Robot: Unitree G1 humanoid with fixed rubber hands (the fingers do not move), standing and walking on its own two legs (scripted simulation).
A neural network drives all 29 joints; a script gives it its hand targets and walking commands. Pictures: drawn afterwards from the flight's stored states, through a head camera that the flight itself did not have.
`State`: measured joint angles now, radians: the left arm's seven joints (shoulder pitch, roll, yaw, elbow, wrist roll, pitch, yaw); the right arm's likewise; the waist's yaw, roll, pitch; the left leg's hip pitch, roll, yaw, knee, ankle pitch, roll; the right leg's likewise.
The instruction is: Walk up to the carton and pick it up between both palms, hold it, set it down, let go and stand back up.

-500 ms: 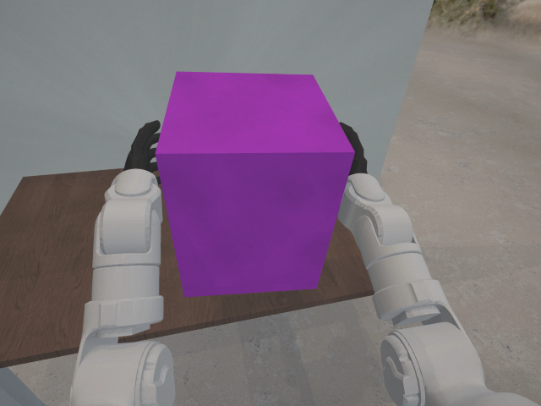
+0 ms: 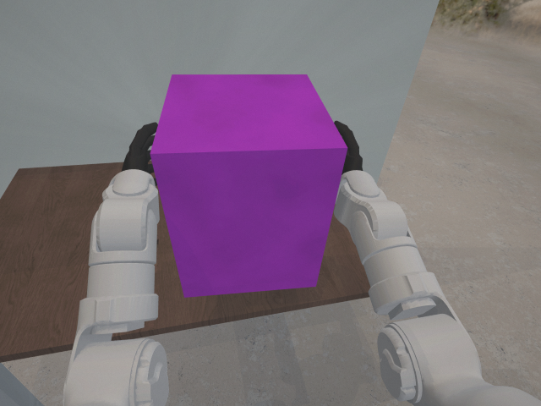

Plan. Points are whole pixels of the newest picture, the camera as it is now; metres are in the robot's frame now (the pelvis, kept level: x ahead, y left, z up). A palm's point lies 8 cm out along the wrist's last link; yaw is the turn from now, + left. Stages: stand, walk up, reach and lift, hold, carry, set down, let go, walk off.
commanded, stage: hold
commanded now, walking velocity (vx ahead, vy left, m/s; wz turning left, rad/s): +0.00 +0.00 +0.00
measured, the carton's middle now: (246, 184) +0.39 +0.01 +0.18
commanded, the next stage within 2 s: none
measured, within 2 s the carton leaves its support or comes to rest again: neither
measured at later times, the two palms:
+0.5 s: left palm (134, 180) +0.36 +0.16 +0.21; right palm (346, 177) +0.36 -0.13 +0.21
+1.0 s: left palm (136, 177) +0.36 +0.15 +0.22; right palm (348, 177) +0.36 -0.14 +0.21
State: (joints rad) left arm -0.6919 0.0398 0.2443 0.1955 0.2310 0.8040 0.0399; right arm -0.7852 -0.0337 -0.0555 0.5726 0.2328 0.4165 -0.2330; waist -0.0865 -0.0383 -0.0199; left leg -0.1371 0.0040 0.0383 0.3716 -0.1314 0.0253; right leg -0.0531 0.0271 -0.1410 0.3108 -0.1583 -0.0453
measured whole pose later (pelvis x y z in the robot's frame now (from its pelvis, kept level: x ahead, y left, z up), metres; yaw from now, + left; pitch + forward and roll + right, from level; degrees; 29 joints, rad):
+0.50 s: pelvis +0.00 +0.00 +0.00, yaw +0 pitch -8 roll -1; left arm -0.63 0.01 0.26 0.08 0.24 0.84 0.03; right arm -0.72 -0.04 -0.02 0.46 0.27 0.46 -0.26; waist -0.08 -0.03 0.00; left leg -0.09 0.00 0.05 0.37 -0.15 0.03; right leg -0.01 0.03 -0.13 0.31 -0.17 -0.04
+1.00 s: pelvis +0.00 +0.00 +0.00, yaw -1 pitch -7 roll -1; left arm -0.71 0.02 0.27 0.22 0.25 0.81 0.03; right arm -0.78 -0.02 -0.08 0.59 0.22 0.42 -0.23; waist -0.07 -0.03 -0.02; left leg -0.11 0.00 0.05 0.36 -0.13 0.03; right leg -0.04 0.02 -0.12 0.32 -0.16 -0.04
